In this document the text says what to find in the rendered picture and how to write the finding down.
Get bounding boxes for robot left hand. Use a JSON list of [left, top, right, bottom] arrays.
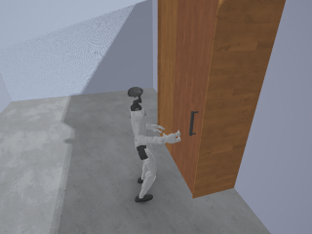
[[150, 124, 165, 134]]

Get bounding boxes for handle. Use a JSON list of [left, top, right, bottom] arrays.
[[189, 111, 199, 136], [158, 75, 161, 93]]

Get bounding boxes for right robot shin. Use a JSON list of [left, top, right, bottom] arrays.
[[139, 175, 156, 199]]

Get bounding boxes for robot right hand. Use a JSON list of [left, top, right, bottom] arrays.
[[163, 131, 181, 143]]

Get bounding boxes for wardrobe door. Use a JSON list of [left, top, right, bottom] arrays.
[[160, 0, 178, 149], [171, 0, 218, 194]]

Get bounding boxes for robot shin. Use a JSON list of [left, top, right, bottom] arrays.
[[139, 175, 156, 199], [141, 161, 149, 180]]

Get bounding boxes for right robot forearm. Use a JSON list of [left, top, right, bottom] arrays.
[[136, 136, 167, 144]]

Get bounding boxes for robot right upper arm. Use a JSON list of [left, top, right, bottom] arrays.
[[134, 112, 145, 140]]

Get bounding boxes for left robot shin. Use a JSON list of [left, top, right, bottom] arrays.
[[141, 161, 149, 180]]

